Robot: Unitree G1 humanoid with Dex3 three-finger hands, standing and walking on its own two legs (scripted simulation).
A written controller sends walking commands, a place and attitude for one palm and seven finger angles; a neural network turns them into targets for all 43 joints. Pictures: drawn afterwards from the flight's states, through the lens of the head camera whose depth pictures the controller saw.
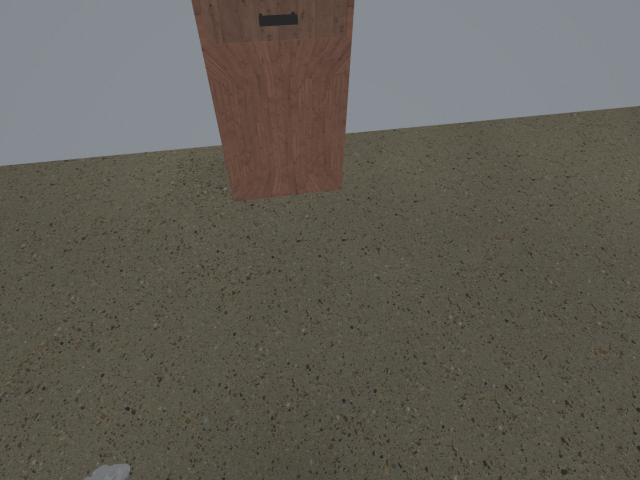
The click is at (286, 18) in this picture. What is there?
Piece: drawer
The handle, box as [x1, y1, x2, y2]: [259, 12, 297, 25]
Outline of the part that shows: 297,16 293,12 284,15 262,16 261,14 259,14 259,24 295,24 297,23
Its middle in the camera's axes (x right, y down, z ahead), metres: -0.14 -0.71 +1.23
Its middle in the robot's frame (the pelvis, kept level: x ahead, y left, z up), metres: +1.40 +0.21 +0.02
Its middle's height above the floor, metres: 0.79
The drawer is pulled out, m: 0.00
